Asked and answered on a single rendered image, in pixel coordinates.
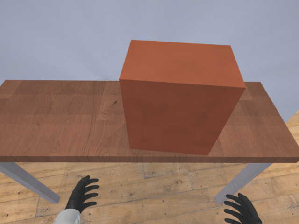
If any left robot hand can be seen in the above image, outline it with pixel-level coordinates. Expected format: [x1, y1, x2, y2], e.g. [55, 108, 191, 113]
[65, 175, 99, 214]

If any carton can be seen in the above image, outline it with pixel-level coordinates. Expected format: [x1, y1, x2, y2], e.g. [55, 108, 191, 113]
[119, 40, 246, 155]

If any left robot forearm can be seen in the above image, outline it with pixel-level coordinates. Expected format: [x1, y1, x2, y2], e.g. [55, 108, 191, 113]
[52, 209, 81, 224]

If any table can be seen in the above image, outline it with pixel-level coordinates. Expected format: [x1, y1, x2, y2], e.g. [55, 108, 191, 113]
[0, 80, 299, 203]

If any right robot hand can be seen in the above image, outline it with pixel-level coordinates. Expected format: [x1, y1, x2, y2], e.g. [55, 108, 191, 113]
[224, 193, 262, 224]

